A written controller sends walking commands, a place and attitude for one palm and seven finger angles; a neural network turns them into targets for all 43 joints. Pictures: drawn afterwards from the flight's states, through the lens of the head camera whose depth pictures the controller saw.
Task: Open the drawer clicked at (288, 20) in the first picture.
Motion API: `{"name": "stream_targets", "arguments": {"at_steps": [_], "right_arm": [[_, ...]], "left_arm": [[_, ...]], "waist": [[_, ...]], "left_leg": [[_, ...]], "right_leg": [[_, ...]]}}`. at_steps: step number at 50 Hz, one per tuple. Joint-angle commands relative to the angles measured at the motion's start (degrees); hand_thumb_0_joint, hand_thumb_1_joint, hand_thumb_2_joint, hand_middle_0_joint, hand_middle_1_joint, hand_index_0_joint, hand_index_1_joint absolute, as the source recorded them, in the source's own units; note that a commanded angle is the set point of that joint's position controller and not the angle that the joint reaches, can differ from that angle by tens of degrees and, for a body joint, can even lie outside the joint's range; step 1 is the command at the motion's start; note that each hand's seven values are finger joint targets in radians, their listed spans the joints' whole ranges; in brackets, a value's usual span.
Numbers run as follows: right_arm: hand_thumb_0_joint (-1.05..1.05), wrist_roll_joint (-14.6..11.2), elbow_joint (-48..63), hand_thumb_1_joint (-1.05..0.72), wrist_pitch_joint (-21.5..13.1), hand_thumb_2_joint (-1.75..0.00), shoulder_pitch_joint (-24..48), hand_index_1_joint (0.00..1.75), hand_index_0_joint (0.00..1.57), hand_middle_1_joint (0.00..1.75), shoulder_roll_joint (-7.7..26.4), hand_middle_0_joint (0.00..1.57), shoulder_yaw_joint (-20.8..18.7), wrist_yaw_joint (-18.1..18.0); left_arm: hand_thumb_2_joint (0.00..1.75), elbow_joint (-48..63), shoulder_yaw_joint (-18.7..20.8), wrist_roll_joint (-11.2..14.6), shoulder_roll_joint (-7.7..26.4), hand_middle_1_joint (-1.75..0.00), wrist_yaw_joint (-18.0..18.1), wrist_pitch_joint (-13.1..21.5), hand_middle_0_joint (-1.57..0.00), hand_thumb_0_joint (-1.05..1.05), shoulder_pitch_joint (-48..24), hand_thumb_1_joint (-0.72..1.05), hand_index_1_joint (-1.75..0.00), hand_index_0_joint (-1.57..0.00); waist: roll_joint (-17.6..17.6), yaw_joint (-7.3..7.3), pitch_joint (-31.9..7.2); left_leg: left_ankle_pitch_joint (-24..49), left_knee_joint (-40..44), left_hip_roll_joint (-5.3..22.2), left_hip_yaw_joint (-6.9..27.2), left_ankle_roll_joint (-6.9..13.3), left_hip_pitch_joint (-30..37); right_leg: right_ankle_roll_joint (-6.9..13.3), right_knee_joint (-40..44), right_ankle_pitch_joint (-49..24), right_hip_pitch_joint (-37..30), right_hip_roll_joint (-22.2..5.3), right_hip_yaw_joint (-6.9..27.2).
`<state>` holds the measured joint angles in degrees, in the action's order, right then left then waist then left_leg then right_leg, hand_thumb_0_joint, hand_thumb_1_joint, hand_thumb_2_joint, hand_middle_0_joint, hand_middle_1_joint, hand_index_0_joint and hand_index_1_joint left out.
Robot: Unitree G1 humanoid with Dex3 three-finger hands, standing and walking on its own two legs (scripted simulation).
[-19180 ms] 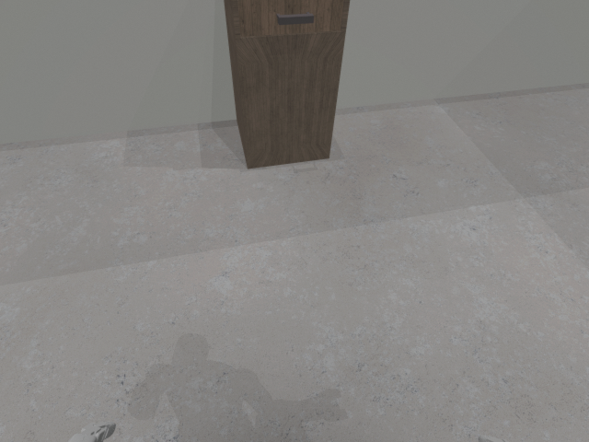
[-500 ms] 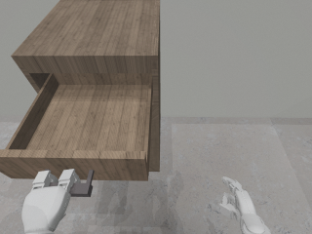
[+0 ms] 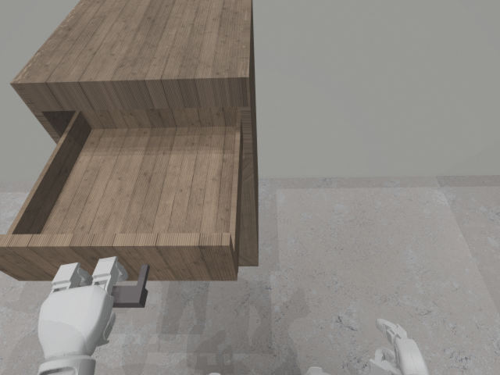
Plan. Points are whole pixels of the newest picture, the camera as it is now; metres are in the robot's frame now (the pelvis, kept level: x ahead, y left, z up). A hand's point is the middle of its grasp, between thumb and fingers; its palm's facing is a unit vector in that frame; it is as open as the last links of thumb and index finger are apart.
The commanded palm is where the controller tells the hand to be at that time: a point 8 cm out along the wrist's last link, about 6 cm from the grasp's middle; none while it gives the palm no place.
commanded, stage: open the thumb to release the handle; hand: left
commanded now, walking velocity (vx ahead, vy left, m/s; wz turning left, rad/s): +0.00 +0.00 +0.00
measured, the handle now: (105, 283) +0.25 +0.25 +0.01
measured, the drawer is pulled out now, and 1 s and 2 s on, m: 0.30 0.30 0.30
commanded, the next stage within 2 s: lift the hand off the handle in 0.18 s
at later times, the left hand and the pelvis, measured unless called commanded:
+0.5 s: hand (98, 319) +0.20 +0.25 -0.01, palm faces +0.00 -0.03 -1.00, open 13.6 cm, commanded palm +0.18 +0.25 +0.05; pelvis -0.02 -0.01 +0.01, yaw +2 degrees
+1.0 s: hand (88, 308) +0.20 +0.25 +0.03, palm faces +0.01 -0.04 -1.00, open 13.0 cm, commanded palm +0.19 +0.25 +0.11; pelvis -0.02 -0.01 +0.02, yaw +2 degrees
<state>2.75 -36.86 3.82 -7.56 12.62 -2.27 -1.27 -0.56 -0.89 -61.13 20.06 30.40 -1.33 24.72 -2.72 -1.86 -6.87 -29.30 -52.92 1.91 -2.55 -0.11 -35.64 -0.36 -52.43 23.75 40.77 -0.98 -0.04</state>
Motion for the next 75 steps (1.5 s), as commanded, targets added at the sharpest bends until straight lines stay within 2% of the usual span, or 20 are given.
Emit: {"name": "stream_targets", "arguments": {"at_steps": [1, 4, 12, 14, 17, 19, 22, 28, 32, 38, 40, 45, 48, 52, 55, 58, 64, 68, 73, 75], "right_arm": [[0.0, -0.4, 9.5, -0.9, -3.3, -0.9, 7.1, 0.3, 0.2, 0.3, 7.2, 0.2, -1.4, -1.7], [0.0, -0.1, 9.3, -0.9, -4.0, -0.9, 7.3, 0.3, 0.2, 0.3, 6.6, 0.2, -1.0, -1.9], [0.0, 0.2, 8.4, -0.9, -5.4, -0.9, 6.7, 0.3, 0.2, 0.3, 6.6, 0.2, -1.5, -1.8], [0.0, 0.2, 8.4, -0.9, -5.7, -0.9, 6.8, 0.3, 0.2, 0.3, 6.4, 0.2, -1.6, -1.7], [0.0, 0.2, 7.9, -0.9, -5.7, -0.9, 6.6, 0.3, 0.2, 0.3, 6.9, 0.2, -1.6, -2.1], [0.0, 0.2, 7.5, -0.9, -5.8, -0.9, 6.4, 0.3, 0.2, 0.3, 6.6, 0.2, -1.7, -2.5], [0.0, 0.1, 7.1, -0.9, -6.1, -0.9, 5.9, 0.3, 0.2, 0.3, 6.8, 0.2, -1.8, -2.6], [0.0, -0.4, 6.5, -0.9, -6.5, -0.9, 4.9, 0.3, 0.2, 0.3, 6.9, 0.2, -2.1, -2.9], [0.0, -0.1, 7.1, -0.9, -6.6, -0.9, 5.2, 0.3, 0.2, 0.3, 7.0, 0.2, -1.9, -3.2], [0.0, -0.6, 6.8, -0.9, -7.0, -0.9, 5.8, 0.3, 0.2, 0.3, 6.6, 0.2, -1.5, -4.3], [0.0, -0.4, 6.9, -0.9, -7.3, -0.9, 5.7, 0.3, 0.2, 0.3, 6.5, 0.2, -1.6, -4.4], [0.0, -0.6, 7.2, -0.9, -7.6, -0.9, 6.3, 0.3, 0.2, 0.3, 6.4, 0.2, -1.5, -3.5], [0.0, -0.9, 7.2, -0.9, -7.2, -0.9, 7.1, 0.3, 0.2, 0.3, 6.6, 0.2, -1.3, -3.6], [0.0, -0.9, 7.8, -0.9, -7.1, -0.9, 7.7, 0.3, 0.2, 0.3, 6.2, 0.2, -0.9, -3.5], [0.0, -1.2, 7.6, -0.9, -6.9, -0.9, 8.4, 0.3, 0.2, 0.3, 6.0, 0.2, -0.8, -3.5], [0.0, -1.2, 7.4, -0.9, -6.7, -0.9, 8.7, 0.3, 0.2, 0.3, 5.8, 0.2, -0.6, -3.5], [0.0, -1.1, 7.9, -0.9, -6.3, -0.9, 9.3, 0.3, 0.2, 0.3, 5.6, 0.2, -0.3, -2.7], [0.0, -1.4, 7.8, -0.9, -5.7, -0.9, 9.9, 0.3, 0.2, 0.3, 5.5, 0.2, -0.1, -2.4], [0.0, -1.9, 8.0, -0.9, -4.1, -0.9, 10.6, 0.3, 0.2, 0.3, 5.9, 0.2, 0.7, -1.7], [0.0, -1.9, 8.7, -0.9, -3.5, -0.9, 11.1, 0.3, 0.2, 0.3, 6.2, 0.2, 0.9, -1.3]], "left_arm": [[0.39, 6.7, 9.4, 1.3, 11.5, -1.22, -0.1, -1.4, -0.32, 0.0, -2.2, -0.29, -1.22, -0.32], [0.3, 5.6, 8.2, 0.9, 10.8, -1.2, -1.1, 0.4, -0.3, 0.0, -4.8, -0.5, -1.2, -0.3], [0.3, 2.9, 8.3, -0.5, 11.3, -1.2, -1.1, 4.0, -0.3, 0.0, -10.7, -0.5, -1.2, -0.3], [0.3, 1.4, 5.3, -0.7, 8.0, -1.2, -1.2, 3.9, -0.3, 0.0, -11.0, -0.5, -1.2, -0.3], [0.3, 0.9, 7.5, -1.1, 11.9, -1.2, -1.3, 3.9, -0.3, 0.0, -16.6, -0.5, -1.2, -0.3], [0.3, -0.2, 6.9, -1.6, 11.7, -1.2, -1.3, 3.9, -0.3, 0.0, -19.3, -0.5, -1.2, -0.3], [0.3, -0.2, 6.2, -1.3, 11.4, -1.2, -1.3, 4.3, -0.3, 0.0, -21.7, -0.5, -1.2, -0.3], [0.3, -2.9, 4.7, -0.5, 10.2, -1.2, -1.2, 3.9, -0.3, 0.0, -23.7, -0.5, -1.2, -0.3], [0.3, 2.2, 5.7, -0.5, 12.6, -1.2, -0.8, 4.0, -0.3, 0.0, -27.3, -0.5, -1.2, -0.3], [0.3, 4.7, 7.0, 1.5, 14.4, -1.2, -2.0, 4.3, -0.3, 0.0, -30.2, -0.5, -1.2, -0.3], [0.3, 6.9, 8.7, 1.7, 15.9, -1.2, -2.0, 5.2, -0.3, 0.0, -28.4, -0.5, -1.2, -0.3], [0.3, 8.4, 6.7, 2.2, 13.4, -1.2, -2.4, 4.9, -0.3, 0.0, -26.5, -0.5, -1.2, -0.3], [0.3, 9.3, 7.6, 2.3, 15.2, -1.2, -3.6, 3.6, -0.3, 0.0, -27.9, -0.5, -1.2, -0.3], [0.3, 13.4, 6.0, 2.8, 14.2, -1.2, -5.4, 3.2, -0.3, 0.0, -28.2, -0.5, -1.2, -0.3], [0.3, 12.9, 7.1, 3.2, 15.0, -1.2, -6.9, 3.0, -0.3, 0.0, -27.1, -0.5, -1.2, -0.3], [0.3, 14.5, 7.7, 3.4, 16.2, -1.2, -8.2, 3.2, -0.3, 0.0, -28.1, -0.5, -1.2, -0.3], [0.3, 18.1, 7.2, 4.1, 15.5, -1.2, -11.0, 2.7, -0.3, 0.0, -25.8, -0.5, -1.2, -0.3], [0.3, 19.3, 6.1, 4.6, 15.2, -1.2, -13.4, 1.8, -0.3, 0.0, -26.6, -0.5, -1.2, -0.3], [0.3, 18.0, 6.1, 5.3, 15.5, -1.2, -18.0, -2.1, -0.3, 0.0, -21.5, -0.5, -1.2, -0.3], [0.3, 20.4, 5.6, 5.3, 15.5, -1.2, -20.1, -3.4, -0.3, 0.0, -21.0, -0.5, -1.2, -0.3]], "waist": [[2.9, -1.78, -9.4], [2.2, -1.9, -7.7], [1.6, -1.62, -8.2], [2.1, -1.26, -7.4], [2.4, -1.22, -8.3], [2.2, -1.13, -9.6], [0.8, -0.84, -10.9], [3.2, -0.12, -10.1], [1.7, -0.61, -13.5], [1.5, -0.16, -10.9], [-0.5, -1.17, -12.7], [-0.4, -0.84, -9.9], [-0.5, -1.42, -9.8], [-1.4, -1.66, -10.3], [0.4, -2.15, -7.7], [-1.7, -2.55, -7.4], [-0.1, -3.04, -6.4], [-1.6, -3.34, -5.7], [2.1, -4.74, -3.3], [1.3, -5.07, -3.9]], "left_leg": [[17.4, 10.5, -2.9, 1.0, 0.7, 5.3], [14.7, 11.3, -3.2, 0.6, 0.8, 5.5], [13.9, 11.1, -3.6, 0.5, 0.7, 5.7], [13.1, 10.8, -3.8, 0.4, 0.7, 5.5], [12.3, 10.9, -3.9, 0.5, 0.8, 5.2], [12.7, 10.3, -4.0, 0.4, 0.9, 5.4], [13.6, 10.3, -3.9, 0.5, 0.9, 6.2], [12.1, 10.5, -3.9, 0.8, 1.0, 5.2], [13.1, 11.2, -4.0, 0.8, 1.1, 7.6], [12.4, 13.4, -3.9, 1.1, 1.3, 9.6], [14.5, 14.1, -4.0, 1.1, 1.1, 10.9], [15.5, 16.1, -3.6, 1.4, 0.7, 12.7], [15.9, 17.8, -3.6, 1.3, 0.6, 13.7], [18.6, 19.1, -3.6, 1.1, 0.7, 16.6], [18.4, 20.6, -3.5, 1.2, 0.8, 17.1], [19.6, 21.9, -3.6, 1.2, 0.5, 18.5], [23.2, 23.7, -3.4, 1.1, 0.6, 20.9], [24.2, 25.6, -3.4, 1.3, 0.5, 22.7], [26.8, 28.3, -3.4, 0.8, 0.6, 22.4], [28.2, 29.2, -3.4, 0.5, 0.8, 23.5]], "right_leg": [[2.5, 9.9, -14.8, -13.4, 2.3, -1.4], [2.4, 11.0, -11.2, -12.5, 2.2, -1.2], [2.3, 11.5, -9.7, -11.6, 2.0, -0.6], [2.3, 11.8, -8.9, -10.4, 2.0, -0.8], [2.2, 11.9, -7.9, -10.8, 1.7, -0.4], [2.2, 11.6, -8.3, -10.6, 1.8, -0.4], [2.3, 11.2, -9.1, -10.4, 1.8, -0.6], [2.1, 11.9, -7.8, -10.3, 1.8, -1.1], [2.1, 12.2, -7.9, -11.9, 1.5, -0.9], [1.9, 14.7, -6.6, -13.5, 1.6, -1.1], [2.1, 14.6, -8.5, -15.3, 1.6, -1.1], [2.2, 15.8, -8.3, -15.4, 1.8, -2.1], [2.1, 17.0, -8.7, -17.8, 1.8, -1.8], [2.0, 18.0, -10.8, -19.7, 1.6, -1.9], [1.9, 19.5, -10.7, -21.0, 1.8, -2.1], [2.0, 20.4, -11.5, -22.8, 1.8, -2.0], [1.7, 22.2, -14.9, -25.5, 1.7, -2.2], [1.9, 23.7, -15.1, -27.4, 1.8, -2.3], [1.7, 25.8, -18.6, -32.1, 1.7, -2.5], [1.7, 26.2, -20.1, -33.8, 1.6, -2.5]]}}
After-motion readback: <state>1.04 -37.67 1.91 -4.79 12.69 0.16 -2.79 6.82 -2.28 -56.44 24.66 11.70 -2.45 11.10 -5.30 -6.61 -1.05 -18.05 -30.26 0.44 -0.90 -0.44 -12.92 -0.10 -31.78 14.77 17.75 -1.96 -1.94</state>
